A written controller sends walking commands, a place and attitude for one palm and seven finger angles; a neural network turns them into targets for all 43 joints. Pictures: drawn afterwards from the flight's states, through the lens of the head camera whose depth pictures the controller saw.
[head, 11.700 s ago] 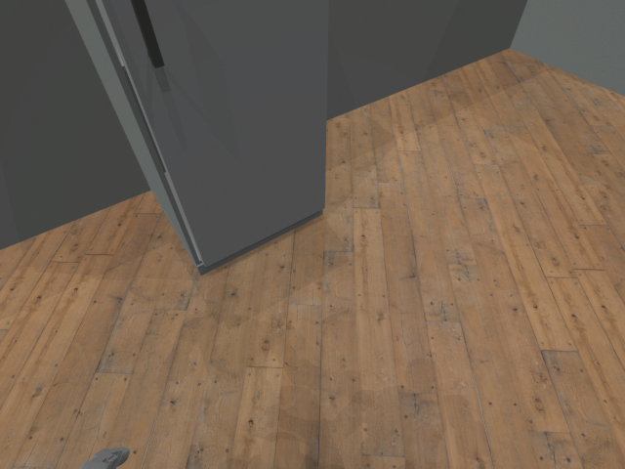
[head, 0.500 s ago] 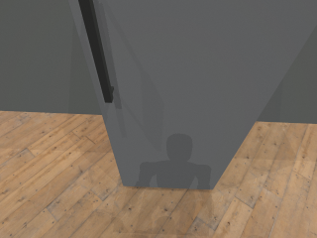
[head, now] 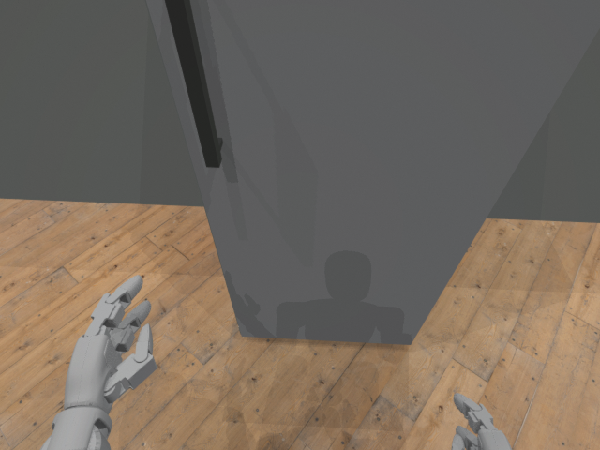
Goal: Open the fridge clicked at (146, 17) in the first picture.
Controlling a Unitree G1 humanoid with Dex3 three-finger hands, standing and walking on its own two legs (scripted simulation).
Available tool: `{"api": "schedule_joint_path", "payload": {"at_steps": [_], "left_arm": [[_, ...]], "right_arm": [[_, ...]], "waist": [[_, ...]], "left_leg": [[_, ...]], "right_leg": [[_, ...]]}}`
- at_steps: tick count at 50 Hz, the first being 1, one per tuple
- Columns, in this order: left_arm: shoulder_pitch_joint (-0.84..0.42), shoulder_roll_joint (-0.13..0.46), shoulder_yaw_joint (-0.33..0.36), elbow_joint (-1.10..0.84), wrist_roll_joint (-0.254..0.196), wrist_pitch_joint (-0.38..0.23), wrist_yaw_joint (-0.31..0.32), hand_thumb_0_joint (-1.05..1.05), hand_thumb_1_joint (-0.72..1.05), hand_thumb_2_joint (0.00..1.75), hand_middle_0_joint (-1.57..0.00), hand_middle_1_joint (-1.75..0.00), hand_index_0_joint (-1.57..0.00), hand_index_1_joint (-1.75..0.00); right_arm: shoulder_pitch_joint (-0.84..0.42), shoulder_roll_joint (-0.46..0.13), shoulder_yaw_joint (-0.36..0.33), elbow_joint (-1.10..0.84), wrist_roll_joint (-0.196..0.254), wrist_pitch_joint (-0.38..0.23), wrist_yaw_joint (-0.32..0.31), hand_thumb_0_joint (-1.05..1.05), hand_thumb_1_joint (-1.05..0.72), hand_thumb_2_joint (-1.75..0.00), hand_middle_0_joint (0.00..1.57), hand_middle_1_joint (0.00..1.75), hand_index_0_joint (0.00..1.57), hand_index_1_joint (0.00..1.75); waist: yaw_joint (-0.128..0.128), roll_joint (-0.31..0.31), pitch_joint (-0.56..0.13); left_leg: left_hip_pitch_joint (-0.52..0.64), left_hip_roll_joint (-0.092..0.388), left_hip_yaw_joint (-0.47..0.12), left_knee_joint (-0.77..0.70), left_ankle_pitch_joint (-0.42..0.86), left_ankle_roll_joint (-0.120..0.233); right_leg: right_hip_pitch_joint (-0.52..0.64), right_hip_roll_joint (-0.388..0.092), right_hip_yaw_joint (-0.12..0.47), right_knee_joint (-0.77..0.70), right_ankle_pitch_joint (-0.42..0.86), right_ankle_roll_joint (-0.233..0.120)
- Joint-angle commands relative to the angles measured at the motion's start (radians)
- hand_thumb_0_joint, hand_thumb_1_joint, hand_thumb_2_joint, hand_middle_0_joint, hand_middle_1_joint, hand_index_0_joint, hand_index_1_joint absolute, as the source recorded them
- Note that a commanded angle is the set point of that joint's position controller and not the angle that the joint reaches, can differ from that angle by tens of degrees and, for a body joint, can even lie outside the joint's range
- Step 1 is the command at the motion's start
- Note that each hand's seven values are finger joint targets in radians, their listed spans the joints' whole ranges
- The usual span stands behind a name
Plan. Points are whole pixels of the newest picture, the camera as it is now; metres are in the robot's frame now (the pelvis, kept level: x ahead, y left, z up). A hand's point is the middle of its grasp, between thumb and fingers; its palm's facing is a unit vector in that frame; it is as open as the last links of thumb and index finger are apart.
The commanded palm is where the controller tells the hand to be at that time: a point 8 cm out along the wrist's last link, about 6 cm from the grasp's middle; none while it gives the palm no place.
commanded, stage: raise the hand to about handle height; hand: left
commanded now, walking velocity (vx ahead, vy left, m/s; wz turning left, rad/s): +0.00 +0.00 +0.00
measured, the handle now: (197, 63) +0.52 +0.16 +0.26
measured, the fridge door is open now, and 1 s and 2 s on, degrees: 0 0 0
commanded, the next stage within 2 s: move the hooked fingers beside the handle in 1.88 s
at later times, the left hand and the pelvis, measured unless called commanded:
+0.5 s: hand (118, 346) +0.22 +0.22 +0.07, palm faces -0.01 -1.00 -0.07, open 10.4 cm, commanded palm +0.18 +0.28 +0.09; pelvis -0.01 +0.00 -0.02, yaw +0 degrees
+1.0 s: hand (54, 278) +0.25 +0.26 +0.17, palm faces +0.06 -0.99 -0.08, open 13.2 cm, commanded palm +0.22 +0.30 +0.18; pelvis +0.00 +0.00 +0.01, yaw +0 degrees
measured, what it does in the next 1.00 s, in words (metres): stands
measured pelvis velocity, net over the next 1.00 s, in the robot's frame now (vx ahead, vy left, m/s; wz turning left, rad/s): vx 0.00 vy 0.00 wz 0.01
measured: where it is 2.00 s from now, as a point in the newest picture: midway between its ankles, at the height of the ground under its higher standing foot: outside the picture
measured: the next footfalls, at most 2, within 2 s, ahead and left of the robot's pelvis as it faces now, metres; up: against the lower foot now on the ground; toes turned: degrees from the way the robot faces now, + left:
none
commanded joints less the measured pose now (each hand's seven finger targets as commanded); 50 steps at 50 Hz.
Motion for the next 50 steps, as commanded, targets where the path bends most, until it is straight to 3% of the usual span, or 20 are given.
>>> {"api": "schedule_joint_path", "payload": {"at_steps": [1, 2, 4, 5, 6, 7, 11, 13, 14, 16, 21, 23, 25, 27, 28, 33, 36, 39, 44, 50], "left_arm": [[0.195, 0.1, 0.117, -0.011, -0.1, -0.288, -0.297, 0.0, 0.62, 0.78, -0.22, -0.48, -0.22, -0.48], [0.186, 0.146, 0.157, -0.027, -0.12, -0.278, -0.336, 0.0, 0.6, 0.77, -0.22, -0.5, -0.22, -0.5], [0.12, 0.174, 0.179, -0.097, -0.166, -0.19, -0.359, 0.0, 0.55, 0.75, -0.22, -0.53, -0.22, -0.53], [0.062, 0.19, 0.194, -0.125, -0.182, -0.14, -0.348, 0.0, 0.53, 0.74, -0.23, -0.54, -0.23, -0.54], [-0.031, 0.209, 0.196, -0.21, -0.193, -0.109, -0.326, 0.0, 0.5, 0.73, -0.23, -0.55, -0.23, -0.55], [-0.104, 0.218, 0.194, -0.291, -0.186, -0.1, -0.293, 0.0, 0.48, 0.72, -0.23, -0.57, -0.23, -0.57], [-0.258, 0.241, 0.126, -0.536, -0.112, -0.11, -0.183, 0.0, 0.39, 0.68, -0.24, -0.63, -0.24, -0.63], [-0.233, 0.21, 0.082, -0.479, -0.093, -0.104, -0.181, 0.0, 0.34, 0.66, -0.24, -0.66, -0.24, -0.66], [-0.254, 0.216, 0.076, -0.468, -0.092, -0.096, -0.191, 0.0, 0.32, 0.65, -0.24, -0.68, -0.24, -0.68], [-0.249, 0.246, 0.104, -0.411, -0.099, -0.055, -0.218, 0.0, 0.27, 0.63, -0.25, -0.7, -0.25, -0.7], [-0.148, 0.266, 0.184, -0.347, -0.138, 0.074, -0.252, 0.0, 0.15, 0.58, -0.25, -0.78, -0.25, -0.78], [-0.151, 0.28, 0.218, -0.353, -0.151, 0.103, -0.242, 0.0, 0.11, 0.56, -0.26, -0.81, -0.26, -0.81], [-0.148, 0.292, 0.246, -0.352, -0.16, 0.115, -0.236, 0.0, 0.06, 0.54, -0.26, -0.84, -0.26, -0.84], [-0.169, 0.284, 0.239, -0.41, -0.162, 0.112, -0.233, 0.0, 0.01, 0.52, -0.26, -0.87, -0.26, -0.87], [-0.166, 0.281, 0.24, -0.408, -0.163, 0.114, -0.232, 0.0, -0.01, 0.51, -0.27, -0.88, -0.27, -0.88], [-0.218, 0.3, 0.251, -0.437, -0.161, 0.145, -0.244, 0.0, -0.13, 0.46, -0.27, -0.96, -0.27, -0.96], [-0.285, 0.346, 0.293, -0.434, -0.17, 0.176, -0.255, 0.0, -0.2, 0.43, -0.28, -1.0, -0.28, -1.0], [-0.349, 0.356, 0.294, -0.435, -0.171, 0.206, -0.267, 0.0, -0.27, 0.4, -0.28, -1.05, -0.28, -1.05], [-0.442, 0.382, 0.302, -0.416, -0.171, 0.267, -0.283, 0.0, -0.38, 0.35, -0.29, -1.12, -0.29, -1.12], [-0.545, 0.461, 0.361, -0.359, -0.177, 0.355, -0.31, 0.0, -0.5, 0.3, -0.3, -1.2, -0.3, -1.2]], "right_arm": [[-0.117, -0.162, -0.069, -0.238, -0.001, -0.075, 0.046, 0.0, -0.9, -0.9, 0.2, 0.3, 0.2, 0.3], [-0.13, -0.167, -0.071, -0.286, 0.009, -0.076, 0.045, 0.0, -0.9, -0.9, 0.2, 0.3, 0.2, 0.3], [-0.149, -0.168, -0.062, -0.363, 0.034, -0.063, 0.029, 0.0, -0.9, -0.9, 0.2, 0.3, 0.2, 0.3], [-0.143, -0.171, -0.057, -0.375, 0.039, -0.052, 0.017, 0.0, -0.9, -0.9, 0.2, 0.3, 0.2, 0.3], [-0.141, -0.172, -0.048, -0.398, 0.044, -0.046, 0.005, 0.0, -0.9, -0.9, 0.2, 0.3, 0.2, 0.3], [-0.125, -0.16, -0.044, -0.395, 0.045, -0.046, -0.009, 0.0, -0.9, -0.9, 0.2, 0.3, 0.2, 0.3], [-0.073, -0.144, -0.015, -0.358, 0.031, -0.066, -0.047, 0.0, -0.9, -0.9, 0.2, 0.3, 0.2, 0.3], [-0.057, -0.145, 0.002, -0.321, 0.032, -0.079, -0.057, 0.0, -0.9, -0.9, 0.2, 0.3, 0.2, 0.3], [-0.058, -0.15, 0.006, -0.306, 0.033, -0.088, -0.062, 0.0, -0.9, -0.9, 0.2, 0.3, 0.2, 0.3], [-0.059, -0.156, 0.014, -0.29, 0.035, -0.1, -0.07, 0.0, -0.9, -0.9, 0.2, 0.3, 0.2, 0.3], [-0.085, -0.144, 0.021, -0.292, 0.039, -0.121, -0.063, 0.0, -0.9, -0.9, 0.2, 0.3, 0.2, 0.3], [-0.088, -0.142, 0.021, -0.29, 0.037, -0.125, -0.059, 0.0, -0.9, -0.9, 0.2, 0.3, 0.2, 0.3], [-0.087, -0.145, 0.021, -0.286, 0.032, -0.13, -0.054, 0.0, -0.9, -0.9, 0.2, 0.3, 0.2, 0.3], [-0.078, -0.146, 0.021, -0.289, 0.032, -0.14, -0.045, 0.0, -0.9, -0.9, 0.2, 0.3, 0.2, 0.3], [-0.076, -0.147, 0.02, -0.285, 0.034, -0.142, -0.044, 0.0, -0.9, -0.9, 0.2, 0.3, 0.2, 0.3], [-0.074, -0.156, 0.018, -0.278, 0.037, -0.148, -0.046, 0.0, -0.9, -0.9, 0.2, 0.3, 0.2, 0.3], [-0.083, -0.163, 0.017, -0.269, 0.041, -0.143, -0.058, 0.0, -0.9, -0.9, 0.2, 0.3, 0.2, 0.3], [-0.096, -0.158, 0.025, -0.264, 0.047, -0.139, -0.068, 0.0, -0.9, -0.9, 0.2, 0.3, 0.2, 0.3], [-0.116, -0.154, 0.038, -0.265, 0.054, -0.13, -0.076, 0.0, -0.9, -0.9, 0.2, 0.3, 0.2, 0.3], [-0.146, -0.153, 0.053, -0.269, 0.06, -0.102, -0.08, 0.0, -0.9, -0.9, 0.2, 0.3, 0.2, 0.3]], "waist": [[0.089, 0.028, -0.162], [0.099, 0.0, -0.212], [0.093, -0.055, -0.213], [0.079, -0.055, -0.165], [0.063, -0.047, -0.162], [0.048, 0.002, -0.168], [-0.004, 0.097, -0.174], [-0.025, 0.085, -0.102], [-0.03, 0.108, -0.094], [-0.017, 0.087, -0.1], [0.049, 0.091, -0.156], [0.055, 0.03, -0.151], [0.068, 0.006, -0.151], [0.065, 0.053, -0.181], [0.059, 0.029, -0.172], [0.059, 0.046, -0.164], [0.061, 0.021, -0.154], [0.063, 0.082, -0.143], [0.068, 0.082, -0.123], [0.082, 0.061, -0.105]], "left_leg": [[-0.073, -0.04, -0.005, 0.173, 0.001, -0.004], [-0.093, -0.039, 0.005, 0.195, -0.031, 0.004], [-0.128, -0.042, 0.013, 0.191, -0.142, 0.016], [-0.145, -0.037, -0.002, 0.18, -0.209, 0.018], [-0.149, -0.036, -0.008, 0.174, -0.266, 0.022], [-0.123, -0.03, -0.013, 0.171, -0.289, 0.024], [-0.017, -0.003, -0.057, 0.139, -0.261, 0.037], [-0.003, 0.002, -0.071, 0.118, -0.243, 0.038], [0.007, 0.0, -0.071, 0.111, -0.234, 0.039], [0.023, -0.002, -0.075, 0.088, -0.204, 0.038], [0.094, -0.008, -0.063, 0.024, -0.088, 0.031], [0.107, -0.007, -0.061, 0.004, -0.055, 0.03], [0.121, -0.007, -0.058, -0.008, -0.01, 0.031], [0.168, -0.01, -0.052, -0.021, 0.032, 0.03], [0.179, -0.008, -0.05, -0.025, 0.041, 0.031], [0.227, -0.011, -0.043, -0.057, 0.078, 0.032], [0.25, -0.013, -0.039, -0.075, 0.09, 0.036], [0.291, -0.016, -0.037, -0.102, 0.093, 0.034], [0.333, -0.019, -0.042, -0.147, 0.093, 0.033], [0.363, -0.021, -0.038, -0.178, 0.093, 0.038]], "right_leg": [[-0.225, 0.023, 0.024, 0.123, 0.125, -0.033], [-0.233, 0.018, 0.04, 0.131, 0.064, -0.029], [-0.258, 0.013, 0.078, 0.071, -0.134, -0.009], [-0.28, 0.017, 0.089, 0.039, -0.243, -0.006], [-0.297, 0.013, 0.11, 0.009, -0.335, 0.001], [-0.294, 0.009, 0.134, -0.014, -0.38, 0.002], [-0.271, 0.032, 0.104, -0.002, -0.244, -0.012], [-0.273, 0.044, 0.07, -0.004, -0.181, -0.013], [-0.265, 0.044, 0.068, -0.012, -0.164, -0.012], [-0.223, 0.043, 0.062, -0.035, -0.134, -0.011], [-0.092, 0.039, 0.037, -0.075, -0.001, -0.01], [-0.065, 0.043, 0.024, -0.086, 0.044, -0.005], [-0.034, 0.047, 0.021, -0.093, 0.097, -0.004], [-0.017, 0.047, 0.009, -0.089, 0.156, -0.003], [-0.018, 0.05, 0.005, -0.095, 0.17, -0.002], [0.015, 0.048, 0.002, -0.119, 0.229, 0.001], [0.044, 0.046, 0.011, -0.148, 0.249, 0.003], [0.061, 0.047, 0.009, -0.173, 0.253, 0.001], [0.095, 0.05, 0.006, -0.215, 0.256, -0.001], [0.131, 0.047, 0.026, -0.274, 0.262, 0.0]]}}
